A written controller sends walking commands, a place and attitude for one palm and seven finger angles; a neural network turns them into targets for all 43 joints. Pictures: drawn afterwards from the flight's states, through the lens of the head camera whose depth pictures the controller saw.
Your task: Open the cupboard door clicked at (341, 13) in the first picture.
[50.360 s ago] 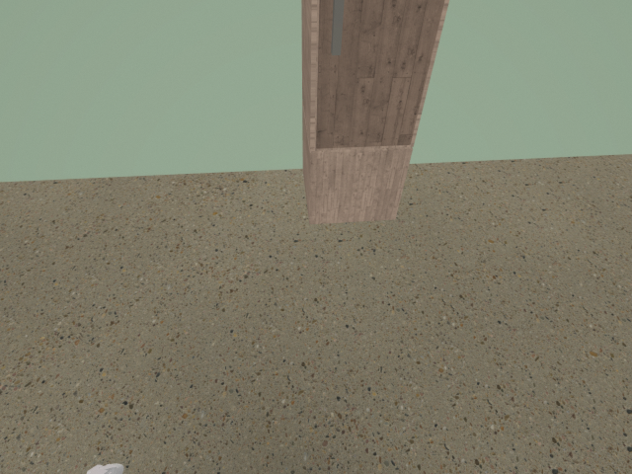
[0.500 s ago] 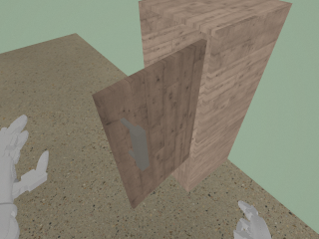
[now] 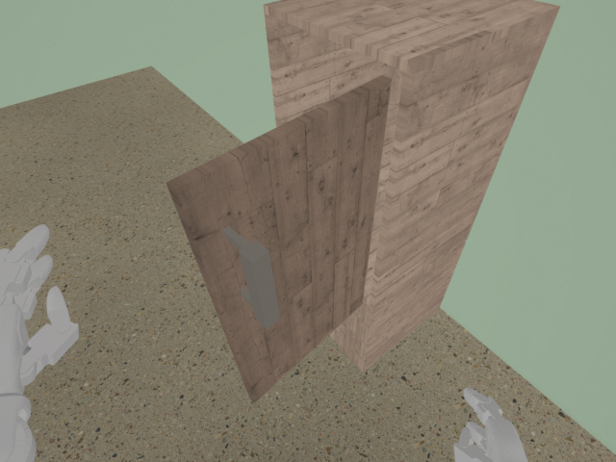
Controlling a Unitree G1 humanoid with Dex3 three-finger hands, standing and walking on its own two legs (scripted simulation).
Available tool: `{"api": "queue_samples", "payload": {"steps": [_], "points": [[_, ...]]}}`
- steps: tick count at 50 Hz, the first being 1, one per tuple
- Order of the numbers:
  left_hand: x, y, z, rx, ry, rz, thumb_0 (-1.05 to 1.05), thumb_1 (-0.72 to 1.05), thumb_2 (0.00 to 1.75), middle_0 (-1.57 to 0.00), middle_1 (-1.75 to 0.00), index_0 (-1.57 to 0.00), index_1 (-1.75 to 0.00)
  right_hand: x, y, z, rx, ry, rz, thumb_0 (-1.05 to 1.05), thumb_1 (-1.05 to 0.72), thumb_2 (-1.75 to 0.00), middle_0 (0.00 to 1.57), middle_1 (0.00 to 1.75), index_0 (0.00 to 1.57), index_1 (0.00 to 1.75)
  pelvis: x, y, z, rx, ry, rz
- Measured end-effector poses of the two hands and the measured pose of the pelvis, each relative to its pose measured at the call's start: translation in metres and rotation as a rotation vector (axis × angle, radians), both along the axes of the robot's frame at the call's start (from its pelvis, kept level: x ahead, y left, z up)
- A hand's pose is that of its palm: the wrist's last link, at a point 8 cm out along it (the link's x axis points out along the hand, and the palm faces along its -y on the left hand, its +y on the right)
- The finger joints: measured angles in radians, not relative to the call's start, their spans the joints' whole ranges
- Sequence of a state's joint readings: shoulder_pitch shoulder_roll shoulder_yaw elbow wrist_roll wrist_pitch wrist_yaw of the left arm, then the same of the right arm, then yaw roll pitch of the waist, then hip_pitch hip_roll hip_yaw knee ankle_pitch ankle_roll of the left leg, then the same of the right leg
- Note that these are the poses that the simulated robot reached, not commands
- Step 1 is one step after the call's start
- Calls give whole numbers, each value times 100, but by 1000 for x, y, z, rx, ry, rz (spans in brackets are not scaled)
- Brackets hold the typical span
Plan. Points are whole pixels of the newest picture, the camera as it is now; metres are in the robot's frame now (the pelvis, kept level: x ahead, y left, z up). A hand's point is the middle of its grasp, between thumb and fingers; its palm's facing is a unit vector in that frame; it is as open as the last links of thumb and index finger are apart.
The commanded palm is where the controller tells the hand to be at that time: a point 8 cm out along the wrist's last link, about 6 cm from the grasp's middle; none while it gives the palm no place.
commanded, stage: step back with the hand held close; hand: left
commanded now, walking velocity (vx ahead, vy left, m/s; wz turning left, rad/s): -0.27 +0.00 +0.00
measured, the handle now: (250, 278) +0.32 +0.12 +0.08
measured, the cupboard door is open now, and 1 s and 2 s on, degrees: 96 96 96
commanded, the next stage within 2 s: stop stepping back and stand still in 1.00 s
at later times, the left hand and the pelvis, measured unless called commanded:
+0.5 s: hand (14, 373) +0.14 +0.29 +0.15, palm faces +0.33 -0.80 -0.51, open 7.4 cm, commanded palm +0.08 +0.34 +0.17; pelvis -0.07 +0.04 -0.01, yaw -2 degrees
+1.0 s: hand out of the picture +0.03 +0.32 +0.17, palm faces +0.46 -0.78 -0.42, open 7.4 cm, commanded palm -0.03 +0.35 +0.17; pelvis -0.17 +0.05 -0.01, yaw +0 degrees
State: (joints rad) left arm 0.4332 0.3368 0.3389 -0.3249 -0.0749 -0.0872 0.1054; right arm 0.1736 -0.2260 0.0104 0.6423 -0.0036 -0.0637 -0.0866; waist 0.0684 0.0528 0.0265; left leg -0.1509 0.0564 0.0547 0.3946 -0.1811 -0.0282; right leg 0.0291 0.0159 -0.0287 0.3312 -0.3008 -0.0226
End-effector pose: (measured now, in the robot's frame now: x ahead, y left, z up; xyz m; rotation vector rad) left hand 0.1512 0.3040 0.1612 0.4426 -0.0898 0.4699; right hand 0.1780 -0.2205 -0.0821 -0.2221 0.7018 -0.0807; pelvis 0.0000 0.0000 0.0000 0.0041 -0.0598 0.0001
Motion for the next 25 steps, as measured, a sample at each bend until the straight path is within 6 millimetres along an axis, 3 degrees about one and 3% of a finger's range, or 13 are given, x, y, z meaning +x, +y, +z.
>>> {"api": "queue_samples", "payload": {"steps": [6,11,18,25], "points": [[-4,-5,21,97,-41,-63,1,89,89,-21,-31,-21,-30,-4,-2,2,-5,10,-20,1,-90,-90,21,30,20,30,-6,3,-1,-16,34,-5],[-5,-1,18,132,18,-114,1,89,89,-21,-31,-21,-30,-15,-5,3,-5,22,-83,1,-90,-90,20,30,20,30,-16,13,-1,-17,56,-25],[-16,14,6,124,67,-146,1,89,89,-21,-31,-21,-30,-48,2,6,-26,41,-132,1,-90,-90,20,30,20,30,-38,28,-3,-21,57,-40],[-46,26,14,154,-21,-169,1,89,89,-21,-31,-21,-30,-86,19,6,-41,42,-120,1,-90,-90,20,30,20,30,-68,41,-7,-31,47,-34]]}}
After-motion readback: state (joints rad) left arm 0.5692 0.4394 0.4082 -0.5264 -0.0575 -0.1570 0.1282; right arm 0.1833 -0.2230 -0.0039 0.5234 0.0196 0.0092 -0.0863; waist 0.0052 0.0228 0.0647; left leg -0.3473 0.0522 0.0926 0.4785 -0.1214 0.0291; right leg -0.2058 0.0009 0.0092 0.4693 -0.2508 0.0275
